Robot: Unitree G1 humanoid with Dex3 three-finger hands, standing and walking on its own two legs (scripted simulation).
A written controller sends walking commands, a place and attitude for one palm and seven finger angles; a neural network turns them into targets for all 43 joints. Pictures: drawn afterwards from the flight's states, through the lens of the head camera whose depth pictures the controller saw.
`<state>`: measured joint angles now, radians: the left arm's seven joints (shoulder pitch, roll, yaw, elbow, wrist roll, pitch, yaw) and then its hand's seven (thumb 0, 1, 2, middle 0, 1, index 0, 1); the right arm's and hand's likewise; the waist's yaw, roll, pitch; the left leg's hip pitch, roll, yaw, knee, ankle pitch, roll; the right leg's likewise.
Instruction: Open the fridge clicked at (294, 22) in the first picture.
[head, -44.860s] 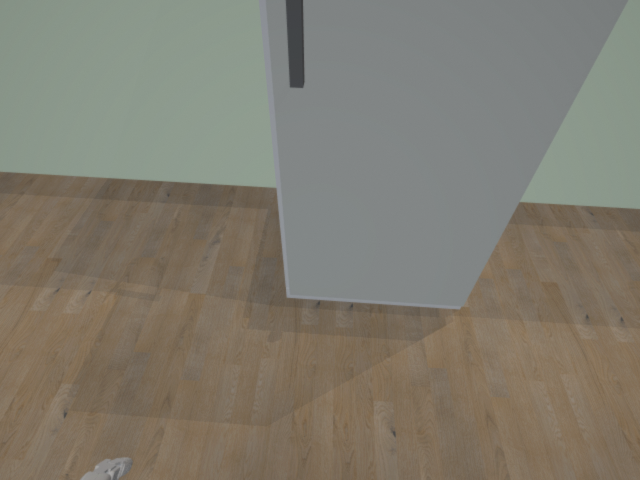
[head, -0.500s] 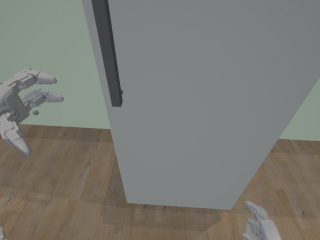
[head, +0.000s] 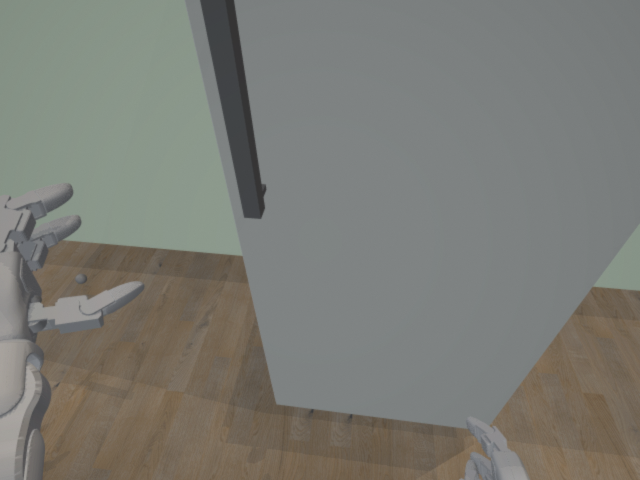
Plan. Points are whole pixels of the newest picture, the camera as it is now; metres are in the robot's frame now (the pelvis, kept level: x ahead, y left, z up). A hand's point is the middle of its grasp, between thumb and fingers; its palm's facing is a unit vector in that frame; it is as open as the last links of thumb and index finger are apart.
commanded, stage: draw the hand back to the body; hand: left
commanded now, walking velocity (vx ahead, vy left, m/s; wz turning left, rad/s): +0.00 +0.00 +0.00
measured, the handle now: (243, 114) +0.46 +0.16 +0.26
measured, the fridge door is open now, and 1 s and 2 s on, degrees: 0 0 0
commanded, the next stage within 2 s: step back with the hand held close in 0.70 s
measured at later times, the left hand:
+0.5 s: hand (90, 357) +0.17 +0.24 +0.16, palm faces +0.47 -0.80 -0.36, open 7.7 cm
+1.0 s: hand (88, 349) +0.18 +0.25 +0.16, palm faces +0.45 -0.80 -0.41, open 7.4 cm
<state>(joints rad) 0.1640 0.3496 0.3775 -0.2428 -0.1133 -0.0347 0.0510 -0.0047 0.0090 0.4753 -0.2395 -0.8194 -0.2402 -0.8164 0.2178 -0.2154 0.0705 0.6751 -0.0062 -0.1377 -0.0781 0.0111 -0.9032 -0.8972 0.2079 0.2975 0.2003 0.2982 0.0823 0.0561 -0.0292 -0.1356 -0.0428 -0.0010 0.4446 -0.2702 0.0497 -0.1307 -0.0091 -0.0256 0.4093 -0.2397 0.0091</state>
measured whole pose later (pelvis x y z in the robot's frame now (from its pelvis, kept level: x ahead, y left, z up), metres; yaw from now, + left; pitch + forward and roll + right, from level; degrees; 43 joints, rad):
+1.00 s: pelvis -0.02 -0.02 +0.00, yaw +0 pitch -1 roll -1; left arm 0.45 0.36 0.38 -0.36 -0.05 -0.15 0.11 0.02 0.89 0.90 -0.21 -0.30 -0.21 -0.30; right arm 0.19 -0.25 0.01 0.63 -0.01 -0.10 -0.09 0.01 -0.91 -0.90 0.21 0.30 0.20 0.30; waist 0.03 0.05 -0.01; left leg -0.21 -0.01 -0.01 0.48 -0.24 0.02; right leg -0.19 0.02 -0.04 0.40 -0.20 -0.02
